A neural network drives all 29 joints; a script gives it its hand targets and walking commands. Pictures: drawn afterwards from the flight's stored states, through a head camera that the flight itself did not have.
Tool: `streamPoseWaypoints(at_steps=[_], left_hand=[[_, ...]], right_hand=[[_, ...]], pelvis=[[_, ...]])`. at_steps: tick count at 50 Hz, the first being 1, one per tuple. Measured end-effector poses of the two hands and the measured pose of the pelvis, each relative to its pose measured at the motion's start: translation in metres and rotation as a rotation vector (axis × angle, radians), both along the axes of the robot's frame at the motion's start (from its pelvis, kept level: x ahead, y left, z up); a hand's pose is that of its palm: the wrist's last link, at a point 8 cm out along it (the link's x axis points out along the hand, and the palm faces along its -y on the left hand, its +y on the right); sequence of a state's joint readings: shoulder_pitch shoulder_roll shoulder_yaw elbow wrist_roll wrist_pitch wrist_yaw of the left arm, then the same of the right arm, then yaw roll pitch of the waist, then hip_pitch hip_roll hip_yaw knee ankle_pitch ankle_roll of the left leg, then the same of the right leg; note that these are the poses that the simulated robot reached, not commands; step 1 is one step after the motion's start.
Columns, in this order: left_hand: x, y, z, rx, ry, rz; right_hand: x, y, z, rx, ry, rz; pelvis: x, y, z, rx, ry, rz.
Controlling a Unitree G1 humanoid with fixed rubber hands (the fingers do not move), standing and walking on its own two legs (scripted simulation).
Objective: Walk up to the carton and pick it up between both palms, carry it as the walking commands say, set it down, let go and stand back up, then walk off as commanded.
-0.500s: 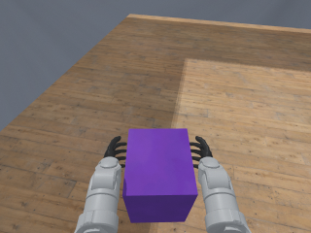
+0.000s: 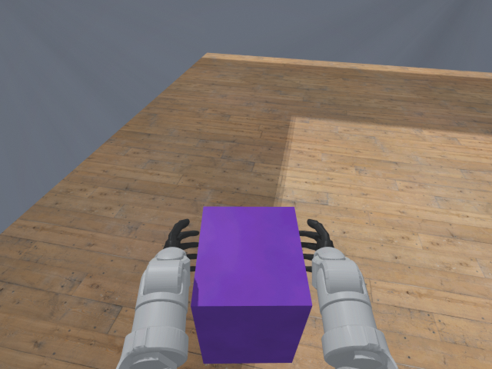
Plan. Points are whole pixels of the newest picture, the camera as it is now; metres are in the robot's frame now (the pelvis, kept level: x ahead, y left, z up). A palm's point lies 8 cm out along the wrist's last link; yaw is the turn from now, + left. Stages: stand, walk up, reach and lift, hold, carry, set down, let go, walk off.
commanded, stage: reach and lift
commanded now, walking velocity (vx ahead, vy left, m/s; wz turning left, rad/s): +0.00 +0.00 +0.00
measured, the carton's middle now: (248, 286) +0.31 +0.00 -0.02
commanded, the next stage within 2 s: hold in 0.72 s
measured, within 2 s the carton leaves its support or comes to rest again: neither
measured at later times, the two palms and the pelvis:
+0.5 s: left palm (175, 257) +0.31 +0.13 +0.07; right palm (325, 259) +0.31 -0.13 +0.06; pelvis +0.01 +0.00 +0.00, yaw +0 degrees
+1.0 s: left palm (173, 263) +0.30 +0.13 +0.07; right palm (326, 264) +0.30 -0.13 +0.06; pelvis +0.00 +0.00 +0.00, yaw +0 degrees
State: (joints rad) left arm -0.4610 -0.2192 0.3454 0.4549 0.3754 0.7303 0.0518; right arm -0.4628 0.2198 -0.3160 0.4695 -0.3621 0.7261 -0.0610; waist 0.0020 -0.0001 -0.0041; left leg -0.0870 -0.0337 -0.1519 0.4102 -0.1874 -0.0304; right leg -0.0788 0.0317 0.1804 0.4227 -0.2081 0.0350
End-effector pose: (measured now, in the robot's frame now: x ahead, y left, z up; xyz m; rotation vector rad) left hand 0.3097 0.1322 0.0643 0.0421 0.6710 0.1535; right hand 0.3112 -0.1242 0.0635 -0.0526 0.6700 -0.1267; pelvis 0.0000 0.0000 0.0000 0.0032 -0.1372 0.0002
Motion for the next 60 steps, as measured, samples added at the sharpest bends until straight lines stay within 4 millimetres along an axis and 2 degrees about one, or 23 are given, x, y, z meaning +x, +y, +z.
streamPoseWaypoints(at_steps=[26,60], left_hand=[[0.002,-0.002,0.001,0.030,0.010,-0.021],[-0.009,-0.002,0.001,0.040,-0.007,-0.031]], right_hand=[[0.001,-0.003,-0.002,-0.015,0.014,0.025],[-0.011,-0.002,-0.001,-0.024,0.003,0.016]], pelvis=[[0.008,-0.001,0.003,0.002,0.010,0.000],[-0.004,0.001,-0.001,0.002,0.033,-0.004]])
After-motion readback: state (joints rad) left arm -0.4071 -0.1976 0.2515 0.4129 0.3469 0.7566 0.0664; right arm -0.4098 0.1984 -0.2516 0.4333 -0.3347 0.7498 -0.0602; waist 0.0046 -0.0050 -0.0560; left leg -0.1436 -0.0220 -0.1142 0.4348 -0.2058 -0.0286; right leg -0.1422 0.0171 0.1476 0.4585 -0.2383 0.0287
